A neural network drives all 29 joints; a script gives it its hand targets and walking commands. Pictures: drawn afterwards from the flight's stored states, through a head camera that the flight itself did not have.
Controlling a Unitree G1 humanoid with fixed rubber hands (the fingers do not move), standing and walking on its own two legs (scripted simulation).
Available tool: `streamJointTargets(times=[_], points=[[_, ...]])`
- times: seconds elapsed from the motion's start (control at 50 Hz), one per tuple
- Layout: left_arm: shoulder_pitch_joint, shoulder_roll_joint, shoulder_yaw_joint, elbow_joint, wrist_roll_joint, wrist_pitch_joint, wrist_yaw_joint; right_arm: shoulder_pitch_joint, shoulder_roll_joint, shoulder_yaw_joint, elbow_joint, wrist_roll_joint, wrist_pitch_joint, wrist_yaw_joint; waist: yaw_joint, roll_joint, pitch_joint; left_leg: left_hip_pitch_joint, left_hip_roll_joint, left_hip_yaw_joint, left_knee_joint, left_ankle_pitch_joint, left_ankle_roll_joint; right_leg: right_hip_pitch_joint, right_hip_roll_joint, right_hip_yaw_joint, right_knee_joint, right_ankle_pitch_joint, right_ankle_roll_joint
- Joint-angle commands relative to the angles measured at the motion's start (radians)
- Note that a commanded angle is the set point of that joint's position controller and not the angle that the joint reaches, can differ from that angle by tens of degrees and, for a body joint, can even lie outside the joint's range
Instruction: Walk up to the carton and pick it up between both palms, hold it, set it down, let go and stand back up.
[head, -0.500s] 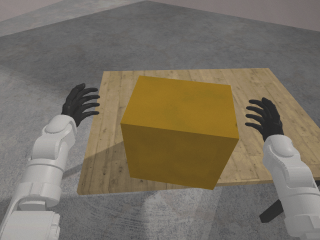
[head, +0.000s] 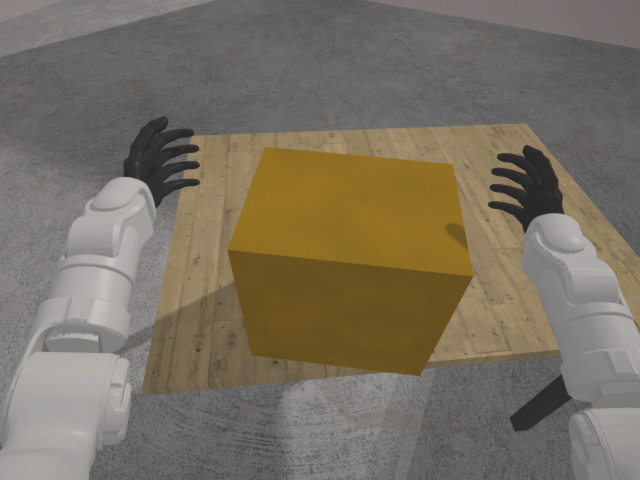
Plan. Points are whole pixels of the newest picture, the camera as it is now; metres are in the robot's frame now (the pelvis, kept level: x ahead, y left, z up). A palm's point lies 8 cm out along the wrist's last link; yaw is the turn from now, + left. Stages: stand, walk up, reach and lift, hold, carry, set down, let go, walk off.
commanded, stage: reach and lift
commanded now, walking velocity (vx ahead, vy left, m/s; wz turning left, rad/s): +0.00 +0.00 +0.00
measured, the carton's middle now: (345, 266) +0.43 -0.05 +0.00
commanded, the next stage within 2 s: none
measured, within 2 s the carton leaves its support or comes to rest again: neither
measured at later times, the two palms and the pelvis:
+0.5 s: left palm (170, 240) +0.44 +0.20 +0.07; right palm (510, 264) +0.37 -0.26 +0.07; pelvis -0.01 -0.01 -0.01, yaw +0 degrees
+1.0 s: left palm (188, 254) +0.43 +0.18 +0.04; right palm (498, 271) +0.38 -0.25 +0.04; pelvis -0.01 -0.04 -0.02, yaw +0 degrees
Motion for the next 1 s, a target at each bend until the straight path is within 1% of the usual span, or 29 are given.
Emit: streamJointTargets(times=[0.0, 0.02, 0.06, 0.08, 0.1, 0.12, 0.16, 0.2, 0.26, 0.28, 0.3, 0.34, 0.38, 0.4, 0.44, 0.48, 0.5, 0.52, 0.56, 0.6, 0.64, 0.68, 0.74, 0.78, 0.8, 0.84, 0.94, 0.96, 0.98], points=[[-0.481, 0.183, -0.027, -0.046, 0.037, -0.080, 0.004, -0.411, -0.193, -0.110, 0.058, 0.080, -0.073, 0.028, -0.086, 0.123, -0.598, 0.277, -0.009, -0.026, -0.076, 0.552, -0.067, -0.058, 0.003, 0.060, -0.018, 0.473, 0.000], [-0.470, 0.177, -0.033, -0.020, 0.032, -0.094, 0.001, -0.408, -0.188, -0.090, 0.072, 0.088, -0.082, 0.032, -0.067, 0.122, -0.577, 0.277, -0.007, -0.025, -0.079, 0.546, -0.065, -0.072, 0.003, 0.060, -0.021, 0.451, 0.000], [-0.436, 0.154, -0.048, -0.016, 0.034, -0.129, -0.004, -0.369, -0.176, -0.085, 0.066, 0.070, -0.113, 0.031, -0.070, 0.125, -0.583, 0.287, -0.004, -0.026, -0.070, 0.581, -0.073, -0.074, 0.006, 0.056, -0.015, 0.467, 0.003], [-0.438, 0.157, -0.048, -0.036, 0.029, -0.149, -0.005, -0.383, -0.166, -0.074, 0.025, 0.080, -0.130, 0.030, -0.058, 0.119, -0.621, 0.295, -0.009, -0.023, -0.062, 0.599, -0.071, -0.063, 0.006, 0.058, -0.011, 0.485, 0.003], [-0.467, 0.144, -0.063, -0.043, 0.026, -0.180, -0.003, -0.384, -0.162, -0.086, 0.040, 0.061, -0.156, 0.027, -0.076, 0.133, -0.632, 0.303, -0.008, -0.032, -0.054, 0.605, -0.077, -0.095, 0.011, 0.052, -0.013, 0.465, 0.004], [-0.471, 0.146, -0.065, -0.076, 0.025, -0.204, 0.002, -0.383, -0.163, -0.089, 0.012, 0.058, -0.181, 0.026, -0.067, 0.143, -0.681, 0.325, -0.003, -0.032, -0.043, 0.646, -0.083, -0.106, 0.015, 0.044, -0.008, 0.475, 0.001], [-0.449, 0.132, -0.079, -0.010, 0.011, -0.239, 0.002, -0.363, -0.145, -0.076, 0.051, 0.048, -0.207, 0.028, -0.065, 0.139, -0.682, 0.318, -0.006, -0.036, -0.029, 0.630, -0.085, -0.138, 0.015, 0.044, -0.002, 0.451, 0.002], [-0.408, 0.119, -0.080, 0.131, 0.018, -0.272, -0.009, -0.332, -0.119, -0.045, 0.164, 0.043, -0.216, 0.031, -0.051, 0.118, -0.620, 0.262, -0.010, -0.028, -0.040, 0.544, -0.074, -0.148, 0.004, 0.049, -0.008, 0.399, 0.005], [-0.415, 0.103, -0.109, 0.258, 0.017, -0.330, -0.021, -0.358, -0.099, -0.016, 0.230, 0.030, -0.243, 0.025, -0.044, 0.109, -0.578, 0.184, -0.011, -0.023, -0.058, 0.408, -0.058, -0.184, -0.010, 0.057, 0.000, 0.309, 0.001], [-0.427, 0.091, -0.137, 0.226, 0.007, -0.352, -0.019, -0.356, -0.103, -0.031, 0.226, 0.019, -0.261, 0.020, -0.068, 0.126, -0.607, 0.198, -0.007, -0.031, -0.053, 0.420, -0.061, -0.196, -0.006, 0.048, 0.007, 0.319, -0.002], [-0.442, 0.086, -0.152, 0.246, -0.001, -0.381, -0.018, -0.377, -0.100, -0.023, 0.247, 0.018, -0.281, 0.016, -0.062, 0.137, -0.612, 0.199, -0.007, -0.032, -0.035, 0.427, -0.068, -0.231, -0.006, 0.049, 0.016, 0.303, 0.000], [-0.478, 0.076, -0.196, 0.188, -0.048, -0.453, -0.011, -0.410, -0.095, -0.038, 0.180, 0.012, -0.337, 0.014, -0.080, 0.147, -0.747, 0.235, -0.003, -0.046, 0.000, 0.485, -0.078, -0.286, 0.001, 0.033, 0.043, 0.318, 0.000], [-0.490, 0.078, -0.208, 0.193, -0.076, -0.510, 0.002, -0.409, -0.079, -0.045, 0.165, 0.007, -0.381, 0.020, -0.070, 0.163, -0.854, 0.245, -0.004, -0.045, 0.049, 0.541, -0.084, -0.333, 0.004, 0.022, 0.072, 0.332, -0.003], [-0.493, 0.089, -0.203, 0.210, -0.085, -0.532, 0.005, -0.408, -0.072, -0.033, 0.198, 0.007, -0.396, 0.023, -0.061, 0.166, -0.896, 0.239, -0.009, -0.043, 0.067, 0.556, -0.084, -0.352, 0.004, 0.022, 0.084, 0.335, 0.000], [-0.465, 0.089, -0.190, 0.273, -0.082, -0.568, 0.005, -0.390, -0.056, -0.022, 0.230, 0.010, -0.421, 0.022, -0.049, 0.156, -0.944, 0.211, -0.014, -0.031, 0.087, 0.521, -0.077, -0.372, 0.002, 0.022, 0.106, 0.320, 0.003], [-0.437, 0.103, -0.169, 0.372, -0.084, -0.581, -0.001, -0.397, -0.039, 0.016, 0.266, 0.024, -0.430, 0.015, -0.031, 0.117, -0.935, 0.119, -0.022, -0.016, 0.094, 0.446, -0.056, -0.342, -0.011, 0.042, 0.129, 0.336, 0.011], [-0.456, 0.109, -0.159, 0.398, -0.066, -0.584, -0.005, -0.404, -0.040, 0.010, 0.304, 0.013, -0.436, 0.009, -0.047, 0.115, -0.931, 0.092, -0.024, -0.007, 0.087, 0.416, -0.052, -0.324, -0.013, 0.043, 0.133, 0.345, 0.016], [-0.453, 0.119, -0.150, 0.424, -0.061, -0.588, -0.010, -0.416, -0.036, 0.017, 0.312, 0.014, -0.443, 0.004, -0.038, 0.115, -0.926, 0.074, -0.026, -0.003, 0.092, 0.409, -0.050, -0.309, -0.016, 0.048, 0.144, 0.354, 0.018], [-0.468, 0.138, -0.136, 0.412, -0.057, -0.603, -0.014, -0.414, -0.030, 0.045, 0.319, 0.025, -0.463, -0.006, -0.038, 0.096, -0.945, 0.026, -0.032, 0.004, 0.098, 0.392, -0.043, -0.256, -0.021, 0.065, 0.158, 0.416, 0.032], [-0.479, 0.121, -0.152, 0.391, -0.060, -0.629, -0.019, -0.413, -0.013, 0.045, 0.321, 0.022, -0.486, -0.015, -0.057, 0.104, -0.962, -0.005, -0.036, -0.002, 0.106, 0.403, -0.041, -0.232, -0.024, 0.065, 0.184, 0.469, 0.038], [-0.480, 0.146, -0.133, 0.355, -0.079, -0.656, -0.018, -0.425, -0.005, 0.055, 0.270, 0.032, -0.510, -0.023, -0.046, 0.071, -1.019, -0.051, -0.048, 0.000, 0.121, 0.419, -0.034, -0.191, -0.031, 0.078, 0.207, 0.552, 0.052], [-0.510, 0.149, -0.137, 0.366, -0.091, -0.674, -0.020, -0.439, 0.032, 0.067, 0.246, 0.034, -0.520, -0.028, -0.049, 0.072, -1.056, -0.128, -0.056, 0.000, 0.129, 0.400, -0.020, -0.145, -0.044, 0.094, 0.235, 0.602, 0.062], [-0.449, 0.136, -0.109, 0.439, -0.083, -0.667, -0.034, -0.408, 0.050, 0.090, 0.237, 0.033, -0.527, -0.047, -0.047, 0.020, -1.045, -0.214, -0.066, 0.000, 0.126, 0.386, -0.001, -0.051, -0.055, 0.124, 0.269, 0.705, 0.079], [-0.449, 0.145, -0.079, 0.460, -0.065, -0.661, -0.043, -0.387, 0.075, 0.125, 0.274, 0.042, -0.518, -0.055, -0.034, -0.005, -0.993, -0.287, -0.077, 0.011, 0.122, 0.354, 0.012, -0.014, -0.069, 0.144, 0.285, 0.724, 0.093], [-0.429, 0.143, -0.069, 0.474, -0.059, -0.657, -0.050, -0.383, 0.076, 0.143, 0.245, 0.046, -0.520, -0.060, -0.031, -0.030, -0.979, -0.309, -0.079, 0.012, 0.116, 0.337, 0.020, 0.014, -0.072, 0.160, 0.287, 0.736, 0.097], [-0.424, 0.127, -0.059, 0.488, -0.044, -0.647, -0.056, -0.377, 0.088, 0.143, 0.275, 0.044, -0.518, -0.070, -0.046, -0.045, -0.922, -0.326, -0.075, 0.007, 0.107, 0.325, 0.022, 0.026, -0.074, 0.160, 0.284, 0.731, 0.099], [-0.496, 0.082, -0.067, 0.380, -0.022, -0.663, -0.048, -0.419, 0.138, 0.128, 0.272, 0.029, -0.521, -0.074, -0.043, 0.020, -0.939, -0.275, -0.064, 0.007, 0.116, 0.358, 0.002, -0.021, -0.072, 0.143, 0.288, 0.709, 0.087], [-0.476, 0.072, -0.063, 0.393, -0.022, -0.660, -0.048, -0.410, 0.143, 0.133, 0.268, 0.030, -0.522, -0.076, -0.032, 0.011, -0.934, -0.267, -0.064, 0.009, 0.122, 0.367, -0.001, -0.018, -0.069, 0.141, 0.282, 0.702, 0.086], [-0.487, 0.053, -0.071, 0.379, -0.018, -0.660, -0.046, -0.415, 0.157, 0.115, 0.272, 0.018, -0.521, -0.078, -0.050, 0.035, -0.943, -0.243, -0.063, 0.005, 0.121, 0.370, -0.004, -0.037, -0.069, 0.134, 0.277, 0.694, 0.080]])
